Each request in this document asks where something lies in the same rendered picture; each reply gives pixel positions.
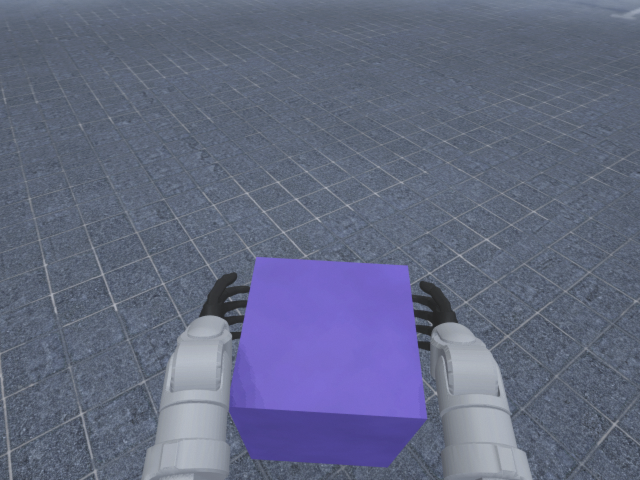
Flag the left robot forearm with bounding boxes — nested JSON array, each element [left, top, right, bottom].
[[141, 315, 232, 480]]

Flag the right robot hand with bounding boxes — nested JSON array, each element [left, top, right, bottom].
[[412, 281, 459, 351]]

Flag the right robot forearm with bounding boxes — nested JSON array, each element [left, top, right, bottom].
[[430, 322, 533, 480]]

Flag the left robot hand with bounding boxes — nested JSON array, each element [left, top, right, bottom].
[[199, 272, 250, 340]]

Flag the carton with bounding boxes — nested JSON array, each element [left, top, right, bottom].
[[229, 257, 427, 468]]

